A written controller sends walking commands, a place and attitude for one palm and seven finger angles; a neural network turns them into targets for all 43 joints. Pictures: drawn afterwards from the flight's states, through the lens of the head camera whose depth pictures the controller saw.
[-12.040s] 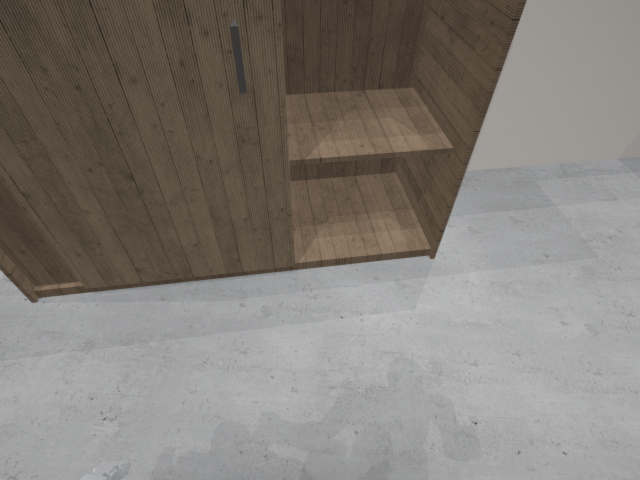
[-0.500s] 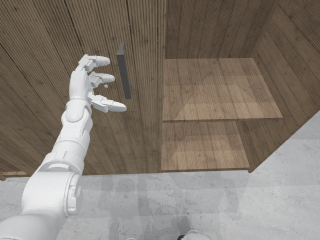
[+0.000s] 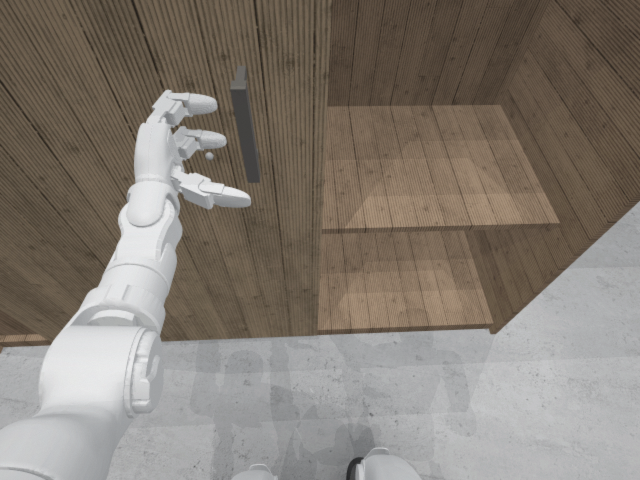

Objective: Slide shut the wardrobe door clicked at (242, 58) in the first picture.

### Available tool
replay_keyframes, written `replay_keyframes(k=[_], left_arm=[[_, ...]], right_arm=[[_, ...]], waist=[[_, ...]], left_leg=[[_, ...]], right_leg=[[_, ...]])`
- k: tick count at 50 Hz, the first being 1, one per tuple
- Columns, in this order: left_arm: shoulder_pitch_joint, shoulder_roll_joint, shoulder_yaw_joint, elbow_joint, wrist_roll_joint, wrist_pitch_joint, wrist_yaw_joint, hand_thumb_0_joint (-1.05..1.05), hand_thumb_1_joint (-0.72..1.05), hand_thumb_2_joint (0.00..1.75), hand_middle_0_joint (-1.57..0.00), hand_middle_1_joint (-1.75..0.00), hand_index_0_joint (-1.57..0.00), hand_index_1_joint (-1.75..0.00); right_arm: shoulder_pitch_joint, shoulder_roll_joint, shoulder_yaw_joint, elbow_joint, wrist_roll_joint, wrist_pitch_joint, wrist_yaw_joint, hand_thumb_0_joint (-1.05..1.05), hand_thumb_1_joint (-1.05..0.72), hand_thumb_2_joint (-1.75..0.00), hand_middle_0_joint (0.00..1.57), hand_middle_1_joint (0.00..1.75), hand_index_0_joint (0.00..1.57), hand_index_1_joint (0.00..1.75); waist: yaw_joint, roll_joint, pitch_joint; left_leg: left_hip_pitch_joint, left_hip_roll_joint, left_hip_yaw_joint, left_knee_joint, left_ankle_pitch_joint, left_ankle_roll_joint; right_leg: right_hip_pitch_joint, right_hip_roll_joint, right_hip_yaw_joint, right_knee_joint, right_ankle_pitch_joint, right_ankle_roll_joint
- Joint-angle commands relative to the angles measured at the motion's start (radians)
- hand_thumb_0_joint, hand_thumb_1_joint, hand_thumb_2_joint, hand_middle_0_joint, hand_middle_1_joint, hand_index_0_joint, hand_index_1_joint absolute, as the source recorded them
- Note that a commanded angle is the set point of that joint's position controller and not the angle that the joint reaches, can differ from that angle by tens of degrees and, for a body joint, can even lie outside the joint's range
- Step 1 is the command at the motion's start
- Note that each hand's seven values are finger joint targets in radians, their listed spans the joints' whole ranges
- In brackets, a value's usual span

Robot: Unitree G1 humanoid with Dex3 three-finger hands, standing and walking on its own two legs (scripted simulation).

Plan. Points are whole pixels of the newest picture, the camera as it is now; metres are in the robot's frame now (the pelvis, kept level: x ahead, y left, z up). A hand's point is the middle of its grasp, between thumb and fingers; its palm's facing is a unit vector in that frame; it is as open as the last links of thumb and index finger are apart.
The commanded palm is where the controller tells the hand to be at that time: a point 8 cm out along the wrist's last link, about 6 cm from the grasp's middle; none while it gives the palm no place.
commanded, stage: move the hooked fingers beside the handle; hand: left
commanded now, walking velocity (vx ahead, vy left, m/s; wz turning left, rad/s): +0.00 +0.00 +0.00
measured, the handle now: (248, 128) +0.53 +0.08 +0.13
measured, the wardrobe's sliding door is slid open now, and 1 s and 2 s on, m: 0.57 0.57 0.57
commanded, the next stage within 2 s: feel for the door with the fingertips in 1.84 s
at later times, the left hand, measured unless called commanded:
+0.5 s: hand (208, 157) +0.48 +0.13 +0.12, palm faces +0.02 -1.00 -0.03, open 13.6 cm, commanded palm +0.46 +0.18 +0.11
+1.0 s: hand (208, 157) +0.48 +0.13 +0.13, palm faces +0.02 -1.00 -0.01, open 13.6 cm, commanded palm +0.45 +0.19 +0.12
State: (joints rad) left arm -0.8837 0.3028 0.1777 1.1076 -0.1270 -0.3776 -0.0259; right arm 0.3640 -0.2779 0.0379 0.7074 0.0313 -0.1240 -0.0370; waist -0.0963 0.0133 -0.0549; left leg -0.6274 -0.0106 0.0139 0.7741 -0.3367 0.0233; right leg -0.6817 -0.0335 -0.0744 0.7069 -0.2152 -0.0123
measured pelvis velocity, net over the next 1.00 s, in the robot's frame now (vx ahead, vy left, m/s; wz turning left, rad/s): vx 0.03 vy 0.00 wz -0.02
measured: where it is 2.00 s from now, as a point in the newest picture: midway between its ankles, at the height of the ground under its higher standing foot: outside the picture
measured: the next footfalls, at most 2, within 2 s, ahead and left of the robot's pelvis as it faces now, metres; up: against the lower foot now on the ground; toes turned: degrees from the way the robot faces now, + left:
none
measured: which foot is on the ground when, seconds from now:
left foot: down 0.00-1.00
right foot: down 0.00-1.00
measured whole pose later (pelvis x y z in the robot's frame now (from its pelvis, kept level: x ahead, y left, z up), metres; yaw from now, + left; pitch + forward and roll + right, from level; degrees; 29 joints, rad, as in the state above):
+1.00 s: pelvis +0.03 +0.00 +0.01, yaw -1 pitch +9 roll +0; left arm -0.71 0.25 0.23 0.97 -0.12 -0.38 -0.07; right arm 0.35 -0.26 0.02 0.68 0.03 -0.09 -0.02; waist -0.07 0.02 -0.07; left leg -0.50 0.00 0.03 0.71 -0.37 0.02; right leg -0.58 0.00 -0.04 0.67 -0.25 -0.01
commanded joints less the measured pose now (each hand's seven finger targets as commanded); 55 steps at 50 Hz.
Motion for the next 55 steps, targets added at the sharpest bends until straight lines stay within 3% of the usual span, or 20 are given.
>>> replay_keyframes(k=[1,3,6,8,11,14,16,18,21,24,27,28,33,38,41,43,46,49,53,55], left_arm=[[-0.515,0.11,-0.001,-0.136,0.008,0.006,0.009,0.0,-0.5,0.3,-0.3,-1.2,-0.3,-1.2],[-0.502,0.121,0.004,-0.117,0.016,0.01,0.014,0.0,-0.5,0.3,-0.3,-1.2,-0.3,-1.2],[-0.534,0.071,-0.024,-0.153,0.014,0.001,0.017,0.0,-0.5,0.3,-0.3,-1.2,-0.3,-1.2],[-0.516,0.098,-0.002,-0.133,0.014,0.004,0.022,0.0,-0.5,0.3,-0.3,-1.2,-0.3,-1.2],[-0.525,0.089,-0.001,-0.154,0.017,-0.008,0.021,0.0,-0.5,0.3,-0.3,-1.2,-0.3,-1.2],[-0.521,0.143,0.045,-0.153,0.017,-0.013,0.024,0.0,-0.5,0.3,-0.3,-1.2,-0.3,-1.2],[-0.501,0.108,0.026,-0.143,0.014,-0.015,0.02,0.0,-0.5,0.3,-0.3,-1.2,-0.3,-1.2],[-0.498,0.145,0.048,-0.134,0.019,-0.015,0.02,0.0,-0.5,0.3,-0.3,-1.2,-0.3,-1.2],[-0.489,0.112,0.032,-0.17,0.016,-0.029,0.014,0.0,-0.5,0.3,-0.3,-1.2,-0.3,-1.2],[-0.482,0.153,0.069,-0.191,0.017,-0.037,0.019,0.0,-0.5,0.3,-0.3,-1.2,-0.3,-1.2],[-0.454,0.116,0.05,-0.201,0.011,-0.041,0.014,0.0,-0.5,0.3,-0.3,-1.2,-0.3,-1.2],[-0.433,0.145,0.075,-0.199,0.011,-0.043,0.015,0.0,-0.5,0.3,-0.3,-1.2,-0.3,-1.2],[-0.411,0.13,0.062,-0.214,0.01,-0.042,0.008,0.0,-0.5,0.3,-0.3,-1.2,-0.3,-1.2],[-0.374,0.157,0.086,-0.249,0.008,-0.043,0.002,0.0,-0.5,0.3,-0.3,-1.2,-0.3,-1.2],[-0.354,0.134,0.072,-0.263,0.002,-0.036,-0.009,0.0,-0.5,0.3,-0.3,-1.2,-0.3,-1.2],[-0.316,0.168,0.108,-0.283,-0.004,-0.038,-0.01,0.0,-0.5,0.3,-0.3,-1.2,-0.3,-1.2],[-0.299,0.112,0.072,-0.331,-0.015,-0.032,-0.021,0.0,-0.5,0.3,-0.3,-1.2,-0.3,-1.2],[-0.245,0.172,0.126,-0.335,-0.02,-0.025,-0.023,0.0,-0.5,0.3,-0.3,-1.2,-0.3,-1.2],[-0.17,0.213,0.154,-0.361,-0.017,-0.013,-0.032,0.0,-0.5,0.3,-0.3,-1.2,-0.3,-1.2],[-0.183,0.182,0.131,-0.398,-0.024,-0.009,-0.036,0.0,-0.5,0.3,-0.3,-1.2,-0.3,-1.2]], right_arm=[[0.089,-0.15,-0.056,-0.078,0.0,-0.032,-0.007,0.0,-0.9,-0.9,0.2,0.3,0.2,0.3],[0.093,-0.154,-0.056,-0.08,0.0,-0.027,-0.008,0.0,-0.9,-0.9,0.2,0.3,0.2,0.3],[0.091,-0.148,-0.058,-0.083,-0.005,-0.033,-0.001,0.0,-0.9,-0.9,0.2,0.3,0.2,0.3],[0.098,-0.152,-0.059,-0.08,-0.007,-0.03,-0.001,0.0,-0.9,-0.9,0.2,0.3,0.2,0.3],[0.096,-0.145,-0.059,-0.085,-0.01,-0.029,0.005,0.0,-0.9,-0.9,0.2,0.3,0.2,0.3],[0.101,-0.151,-0.057,-0.085,-0.012,-0.025,0.005,0.0,-0.9,-0.9,0.2,0.3,0.2,0.3],[0.091,-0.145,-0.058,-0.09,-0.011,-0.026,0.008,0.0,-0.9,-0.9,0.2,0.3,0.2,0.3],[0.094,-0.149,-0.057,-0.089,-0.01,-0.022,0.004,0.0,-0.9,-0.9,0.2,0.3,0.2,0.3],[0.085,-0.141,-0.061,-0.098,-0.011,-0.025,0.009,0.0,-0.9,-0.9,0.2,0.3,0.2,0.3],[0.093,-0.146,-0.06,-0.099,-0.014,-0.023,0.01,0.0,-0.9,-0.9,0.2,0.3,0.2,0.3],[0.083,-0.138,-0.063,-0.102,-0.013,-0.024,0.013,0.0,-0.9,-0.9,0.2,0.3,0.2,0.3],[0.085,-0.14,-0.065,-0.102,-0.014,-0.02,0.012,0.0,-0.9,-0.9,0.2,0.3,0.2,0.3],[0.076,-0.134,-0.064,-0.105,-0.009,-0.014,0.01,0.0,-0.9,-0.9,0.2,0.3,0.2,0.3],[0.071,-0.131,-0.067,-0.107,-0.007,-0.007,0.007,0.0,-0.9,-0.9,0.2,0.3,0.2,0.3],[0.06,-0.122,-0.066,-0.11,-0.003,-0.004,0.009,0.0,-0.9,-0.9,0.2,0.3,0.2,0.3],[0.057,-0.125,-0.07,-0.117,-0.004,0.0,0.007,0.0,-0.9,-0.9,0.2,0.3,0.2,0.3],[0.045,-0.112,-0.069,-0.123,-0.002,0.002,0.009,0.0,-0.9,-0.9,0.2,0.3,0.2,0.3],[0.042,-0.118,-0.069,-0.124,0.0,0.009,0.008,0.0,-0.9,-0.9,0.2,0.3,0.2,0.3],[0.021,-0.115,-0.069,-0.135,0.005,0.019,0.003,0.0,-0.9,-0.9,0.2,0.3,0.2,0.3],[0.011,-0.107,-0.065,-0.141,0.005,0.019,0.004,0.0,-0.9,-0.9,0.2,0.3,0.2,0.3]], waist=[[-0.098,-0.051,-0.22],[-0.094,-0.043,-0.216],[-0.101,-0.013,-0.232],[-0.097,-0.052,-0.239],[-0.088,-0.016,-0.264],[-0.08,-0.04,-0.251],[-0.076,-0.034,-0.24],[-0.073,-0.051,-0.214],[-0.066,-0.018,-0.249],[-0.055,-0.021,-0.262],[-0.05,-0.028,-0.264],[-0.042,-0.04,-0.267],[-0.038,-0.048,-0.23],[-0.023,-0.033,-0.258],[-0.022,-0.023,-0.251],[-0.005,-0.055,-0.274],[-0.005,-0.022,-0.292],[0.01,-0.063,-0.283],[0.03,-0.052,-0.277],[0.021,-0.034,-0.27]], left_leg=[[0.038,0.002,-0.043,-0.174,-0.224,0.0],[0.035,0.003,-0.049,-0.174,-0.236,-0.001],[0.062,0.003,-0.055,-0.176,-0.234,-0.002],[0.053,0.005,-0.057,-0.171,-0.228,0.001],[0.07,0.002,-0.052,-0.172,-0.198,-0.001],[0.055,0.004,-0.056,-0.175,-0.201,-0.001],[0.054,0.004,-0.052,-0.176,-0.208,-0.001],[0.036,0.005,-0.053,-0.179,-0.217,-0.001],[0.072,0.006,-0.05,-0.18,-0.198,-0.002],[0.08,0.007,-0.061,-0.188,-0.189,-0.004],[0.09,0.008,-0.05,-0.187,-0.162,-0.002],[0.085,0.009,-0.047,-0.185,-0.15,-0.001],[0.09,0.012,-0.043,-0.196,-0.132,0.0],[0.11,0.011,-0.029,-0.193,-0.066,0.0],[0.121,0.009,-0.022,-0.194,-0.048,-0.001],[0.124,0.008,-0.018,-0.191,-0.008,0.002],[0.156,0.006,-0.008,-0.189,0.038,-0.001],[0.139,0.006,-0.003,-0.194,0.049,0.001],[0.125,0.005,0.012,-0.196,0.069,0.001],[0.14,0.004,0.013,-0.201,0.069,0.002]], right_leg=[[0.131,0.027,0.072,-0.136,-0.221,0.01],[0.117,0.028,0.068,-0.126,-0.22,0.006],[0.104,0.03,0.064,-0.119,-0.203,0.006],[0.114,0.031,0.062,-0.119,-0.202,0.006],[0.134,0.032,0.062,-0.113,-0.185,0.004],[0.141,0.034,0.061,-0.113,-0.189,0.003],[0.14,0.034,0.063,-0.116,-0.196,0.002],[0.139,0.035,0.062,-0.116,-0.203,0.001],[0.148,0.035,0.061,-0.112,-0.187,0.0],[0.161,0.038,0.056,-0.103,-0.173,-0.002],[0.182,0.039,0.058,-0.11,-0.159,-0.001],[0.196,0.039,0.058,-0.11,-0.152,-0.002],[0.204,0.041,0.056,-0.12,-0.139,-0.003],[0.251,0.041,0.062,-0.124,-0.092,-0.004],[0.262,0.041,0.064,-0.132,-0.076,-0.004],[0.305,0.042,0.065,-0.131,-0.041,-0.004],[0.32,0.043,0.066,-0.129,0.019,-0.004],[0.358,0.043,0.07,-0.138,0.035,-0.001],[0.405,0.035,0.081,-0.144,0.064,0.0],[0.4,0.036,0.082,-0.15,0.068,0.001]])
